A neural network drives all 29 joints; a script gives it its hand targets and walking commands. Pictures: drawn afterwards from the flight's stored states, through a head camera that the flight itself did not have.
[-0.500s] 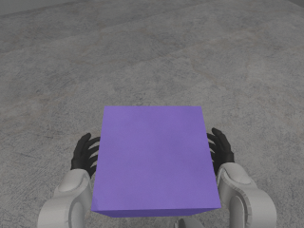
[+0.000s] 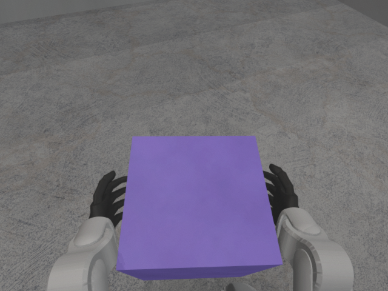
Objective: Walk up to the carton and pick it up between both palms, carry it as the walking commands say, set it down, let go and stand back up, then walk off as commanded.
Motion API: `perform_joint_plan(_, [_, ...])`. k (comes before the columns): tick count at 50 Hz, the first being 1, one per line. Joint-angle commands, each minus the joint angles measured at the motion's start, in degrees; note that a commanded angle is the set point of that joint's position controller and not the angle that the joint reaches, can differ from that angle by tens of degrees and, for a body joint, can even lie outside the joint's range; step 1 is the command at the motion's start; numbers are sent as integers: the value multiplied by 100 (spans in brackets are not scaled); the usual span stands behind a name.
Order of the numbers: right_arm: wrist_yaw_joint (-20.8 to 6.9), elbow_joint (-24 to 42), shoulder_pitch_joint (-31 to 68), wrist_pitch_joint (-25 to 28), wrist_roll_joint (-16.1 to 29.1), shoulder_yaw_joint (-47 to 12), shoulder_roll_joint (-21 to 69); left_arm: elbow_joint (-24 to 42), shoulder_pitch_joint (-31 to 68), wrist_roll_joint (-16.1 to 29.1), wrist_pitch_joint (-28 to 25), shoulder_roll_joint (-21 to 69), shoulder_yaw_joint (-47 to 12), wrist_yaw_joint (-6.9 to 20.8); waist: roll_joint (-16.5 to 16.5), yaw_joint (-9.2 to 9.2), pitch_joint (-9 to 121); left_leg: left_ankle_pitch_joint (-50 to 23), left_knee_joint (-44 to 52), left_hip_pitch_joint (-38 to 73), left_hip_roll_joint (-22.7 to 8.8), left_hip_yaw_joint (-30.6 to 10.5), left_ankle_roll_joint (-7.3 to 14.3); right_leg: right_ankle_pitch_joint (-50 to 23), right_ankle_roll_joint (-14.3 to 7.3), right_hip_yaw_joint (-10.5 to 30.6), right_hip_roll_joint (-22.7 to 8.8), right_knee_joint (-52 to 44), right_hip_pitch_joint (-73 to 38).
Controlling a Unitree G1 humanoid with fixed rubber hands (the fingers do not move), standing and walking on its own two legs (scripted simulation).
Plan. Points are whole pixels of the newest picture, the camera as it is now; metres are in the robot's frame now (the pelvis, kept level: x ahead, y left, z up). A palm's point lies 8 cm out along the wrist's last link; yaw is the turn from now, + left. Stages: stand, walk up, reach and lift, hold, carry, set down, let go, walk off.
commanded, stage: carry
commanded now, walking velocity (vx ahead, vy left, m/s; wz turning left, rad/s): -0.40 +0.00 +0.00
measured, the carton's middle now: (193, 215) +0.26 +0.02 +0.02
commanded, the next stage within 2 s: none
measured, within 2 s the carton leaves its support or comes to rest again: neither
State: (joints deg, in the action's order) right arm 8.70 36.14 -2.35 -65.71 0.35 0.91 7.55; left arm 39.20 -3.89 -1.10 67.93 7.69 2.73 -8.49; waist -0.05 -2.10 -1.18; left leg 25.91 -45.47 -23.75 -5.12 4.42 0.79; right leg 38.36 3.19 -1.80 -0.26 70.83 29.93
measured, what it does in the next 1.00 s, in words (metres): steps on the spot: right foot, then left foot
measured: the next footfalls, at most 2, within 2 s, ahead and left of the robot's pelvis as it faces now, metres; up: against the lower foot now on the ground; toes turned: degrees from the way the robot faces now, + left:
right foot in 0.22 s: +0.11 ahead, -0.11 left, +0.00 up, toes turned -4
left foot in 0.52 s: +0.07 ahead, +0.16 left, +0.00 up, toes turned +6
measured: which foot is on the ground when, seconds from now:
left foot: down 0.00-0.22, up 0.24-0.50, down 0.52-0.84, up 0.86-1.00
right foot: up 0.00-0.20, down 0.22-0.54, up 0.56-0.82, down 0.84-1.00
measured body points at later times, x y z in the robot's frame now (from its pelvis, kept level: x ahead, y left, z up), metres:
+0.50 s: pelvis +0.04 +0.01 +0.01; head +0.10 +0.03 +0.45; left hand +0.28 +0.18 +0.08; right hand +0.31 -0.12 +0.09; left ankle +0.02 +0.16 -0.70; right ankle +0.07 -0.11 -0.71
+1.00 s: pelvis -0.08 +0.04 +0.02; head -0.06 +0.01 +0.46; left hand +0.15 +0.19 +0.09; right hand +0.16 -0.12 +0.09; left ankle -0.09 +0.17 -0.65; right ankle -0.04 -0.08 -0.71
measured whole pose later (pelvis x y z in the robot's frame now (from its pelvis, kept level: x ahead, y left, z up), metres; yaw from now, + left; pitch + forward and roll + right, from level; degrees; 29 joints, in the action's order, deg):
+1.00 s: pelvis -0.08 +0.04 +0.02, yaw +2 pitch +3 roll +1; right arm 8.9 37.1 -3.6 -71.8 -1.0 1.9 7.6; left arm 35.7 -5.8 -1.3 69.5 7.8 1.2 -7.9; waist -1.7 1.2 1.8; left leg 30.1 -61.3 -31.1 -1.1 1.4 -0.3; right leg 14.7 -0.3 -2.2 -3.0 35.4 23.7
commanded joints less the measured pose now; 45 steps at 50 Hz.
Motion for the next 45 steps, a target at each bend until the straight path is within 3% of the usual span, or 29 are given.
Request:
perform_joint_plan(1, [-725, 1376, 2175, 66, 1381, -3399, 4233, 816, 2596, 1868, -239, 4693, -4334, 723, -1061, 350, 1958, -9277, 1042, 2822, -1406, -1686, 1002, 58, 74, 202, -6, 470, 1475])
perform_joint_plan(5, [-766, 1485, 2147, 98, 1590, -3663, 4540, 1235, 2700, 1857, -381, 4623, -4192, 642, -1079, 333, 2269, -8928, 825, 2884, -1230, -1527, 935, -791, -75, -123, -83, -1326, 1060])
perform_joint_plan(7, [-741, 1546, 2094, 45, 1607, -3771, 4430, 1119, 2273, 1669, -341, 4426, -3993, 604, -1253, 323, 2498, -8637, 622, 2415, -1015, -1133, 784, -1377, -159, -386, 29, -2500, 73])
perform_joint_plan(8, [-763, 1432, 2077, 42, 1662, -3816, 4457, 1111, 2215, 1613, -350, 4399, -3941, 577, -1325, 285, 2578, -8524, 370, 2366, -861, -972, 662, -1830, -180, -556, 151, -3059, -239])
perform_joint_plan(9, [-754, 1428, 2010, -12, 1652, -3828, 4357, 954, 2020, 1521, -291, 4350, -3861, 576, -1058, 204, 2560, -7903, 16, 2042, -643, -643, 415, -3024, -177, -595, 101, -4048, -809])
perform_joint_plan(10, [-754, 1371, 1930, -42, 1625, -3813, 4254, 911, 2075, 1478, -264, 4277, -3779, 592, -412, 239, 2772, -5291, -707, 1050, -299, -335, 19, -6712, -475, 126, -721, -4296, -2118])
perform_joint_plan(11, [-751, 1395, 2033, -111, 1594, -3822, 4227, 706, 1795, 1418, -234, 4147, -3644, 635, 1443, 143, 2885, 607, -2013, -952, 389, -108, -243, -11935, -1233, 1855, -2263, -3874, -3851])
perform_joint_plan(12, [-746, 1549, 2250, -188, 1630, -3978, 4158, 481, 1466, 1355, -178, 4148, -3638, 658, 2240, 76, 2903, 1850, -3005, -1124, 606, -502, -234, -12784, -1867, 2343, -2747, -3867, -3767])
perform_joint_plan(14, [-821, 1427, 2460, -233, 1807, -4120, 4367, 536, 1512, 1283, -182, 4259, -3486, 696, 1539, 89, 2268, 1622, -3333, -1205, 379, -932, -214, -10473, -1819, 1896, -2548, -4067, -2873])
perform_joint_plan(15, [-872, 1435, 2601, -215, 1906, -4158, 4544, 895, 2027, 1429, -276, 4393, -3639, 723, 1573, 124, 1989, 1516, -2961, -1147, 169, -1067, -206, -9441, -1713, 1749, -2368, -4080, -2342])
perform_joint_plan(16, [-907, 1178, 2451, -195, 1908, -4041, 4678, 1194, 2547, 1532, -309, 4476, -3854, 719, 1068, 151, 2049, 1270, -2643, -1018, 142, -935, -232, -9102, -1629, 1506, -2192, -3952, -2260])
perform_joint_plan(20, [-848, 1525, 2496, -36, 1926, -3951, 4887, 1186, 2469, 1692, -333, 4841, -4014, 761, 1002, 157, 2813, 553, -1096, -596, 324, -434, -213, -9529, -1324, 1165, -1965, -3698, -2887])
perform_joint_plan(21, [-822, 1339, 2153, -52, 1813, -3875, 4883, 1365, 2416, 1705, -350, 4716, -4058, 753, 1364, 157, 2803, 412, -618, -446, 344, -363, -220, -9593, -1226, 989, -1875, -3617, -2900])
perform_joint_plan(24, [-833, 1347, 1845, -74, 1652, -3648, 4645, 1300, 2082, 1713, -267, 4726, -4205, 750, 1058, 221, 2939, -1029, 995, 326, 439, -75, -195, -8827, -792, 590, -1573, -3181, -2625])
perform_joint_plan(25, [-834, 1253, 1803, -120, 1610, -3602, 4591, 1237, 1980, 1667, -233, 4674, -4199, 715, 671, 280, 2924, -2624, 1664, 1007, 8, -267, -93, -7617, -534, 389, -1435, -2879, -2059])
perform_joint_plan(26, [-849, 1097, 1674, -120, 1536, -3519, 4501, 1367, 2134, 1683, -207, 4555, -4292, 713, -479, 265, 2804, -6428, 1690, 1900, -1046, -1239, 238, -4686, -201, 70, -972, -2244, -873])
perform_joint_plan(27, [-843, 850, 1528, -175, 1501, -3458, 4428, 1233, 2158, 1638, -127, 4502, -4214, 693, -2106, 225, 2671, -10041, 1454, 2743, -2351, -2680, 902, -246, -36, -330, -168, -1141, 616])
perform_joint_plan(28, [-856, 784, 1302, -174, 1430, -3349, 4399, 1144, 2310, 1626, -131, 4490, -4236, 700, -2110, 291, 2652, -10345, 1174, 2413, -2061, -2103, 1297, 305, -84, 52, -36, -315, 425])
perform_joint_plan(30, [-836, 1160, 1682, -118, 1403, -3397, 4422, 1177, 2445, 1810, -115, 4738, -4449, 754, -1447, 271, 2434, -8716, 1292, 1876, -1712, -1646, 1038, -66, -73, 282, -130, 85, 412])
perform_joint_plan(32, [-847, 1404, 2160, -46, 1430, -3476, 4504, 1093, 2675, 1926, -164, 4926, -4476, 801, -1128, 263, 2315, -8031, 1269, 1890, -1396, -1425, 985, -386, -42, 181, -132, -282, 519])
perform_joint_plan(33, [-854, 1501, 2343, -40, 1476, -3506, 4480, 1045, 2696, 1914, -157, 4903, -4445, 786, -1311, 239, 2377, -7743, 1218, 1988, -1289, -1246, 962, -509, 12, 118, -139, -461, 413])
perform_joint_plan(37, [-803, 1473, 2052, -21, 1546, -3686, 4709, 1389, 2612, 1948, -256, 4777, -4282, 735, -1259, 278, 2928, -7945, 953, 2512, -1308, -1440, 983, -744, -123, -19, -103, -2257, -23])
perform_joint_plan(39, [-767, 1351, 1866, -78, 1446, -3629, 4545, 1126, 2316, 1781, -174, 4656, -4144, 718, -1204, 227, 2927, -7620, 878, 2234, -1170, -1291, 832, -1469, -222, -81, -59, -3438, -577])
perform_joint_plan(40, [-738, 1316, 1634, -124, 1417, -3616, 4463, 1116, 2167, 1767, -136, 4597, -4068, 753, -1023, 172, 3017, -6605, 732, 1989, -960, -1039, 589, -2790, -247, 14, -272, -4625, -1243])
perform_joint_plan(41, [-736, 1408, 1845, -157, 1478, -3703, 4398, 878, 1890, 1617, -80, 4521, -3862, 796, -229, 176, 3090, -4118, 612, 924, -591, -795, 292, -4689, -472, 486, -811, -4712, -2348])
perform_joint_plan(42, [-733, 1573, 2042, -169, 1444, -3717, 4352, 928, 1939, 1613, -97, 4412, -3852, 829, 1296, 140, 2890, -489, -317, -693, 63, -289, 9, -7482, -1037, 1836, -2017, -4515, -3357])
perform_joint_plan(43, [-740, 1628, 2173, -234, 1426, -3758, 4197, 779, 1809, 1636, -94, 4414, -3867, 838, 2275, 59, 2833, 1438, -1575, -880, 417, -212, -80, -8138, -1784, 2292, -2711, -4632, -2881])
perform_joint_plan(44, [-785, 1608, 2208, -280, 1474, -3826, 4259, 743, 1658, 1527, -65, 4440, -3827, 844, 1730, 78, 2434, 1262, -2341, -789, 275, -675, -59, -6732, -1817, 2005, -2530, -4794, -2194])
perform_joint_plan(45, [-818, 1457, 2435, -297, 1597, -3882, 4365, 754, 1796, 1454, -44, 4393, -3730, 853, 1161, 98, 2232, 898, -2590, -816, 272, -706, -32, -5787, -1698, 1630, -2345, -4857, -1874])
